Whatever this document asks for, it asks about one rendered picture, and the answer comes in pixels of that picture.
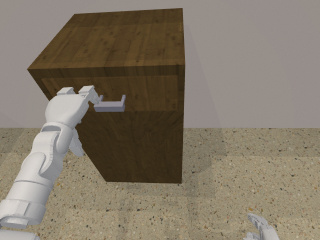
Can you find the left robot upper arm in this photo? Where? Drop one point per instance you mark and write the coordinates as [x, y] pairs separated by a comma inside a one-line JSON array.
[[17, 235]]

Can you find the right robot hand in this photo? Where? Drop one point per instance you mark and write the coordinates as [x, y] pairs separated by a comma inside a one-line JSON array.
[[267, 232]]

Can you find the left robot hand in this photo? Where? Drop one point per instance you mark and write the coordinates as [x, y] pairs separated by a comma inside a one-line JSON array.
[[69, 108]]

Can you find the drawer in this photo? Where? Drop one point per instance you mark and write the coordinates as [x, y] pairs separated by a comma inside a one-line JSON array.
[[143, 93]]

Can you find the robot left forearm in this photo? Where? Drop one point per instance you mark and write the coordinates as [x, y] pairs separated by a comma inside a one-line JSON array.
[[26, 200]]

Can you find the handle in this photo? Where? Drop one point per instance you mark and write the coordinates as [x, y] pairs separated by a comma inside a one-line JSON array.
[[110, 106]]

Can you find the cabinet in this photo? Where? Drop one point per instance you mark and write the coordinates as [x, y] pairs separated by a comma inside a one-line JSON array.
[[124, 146]]

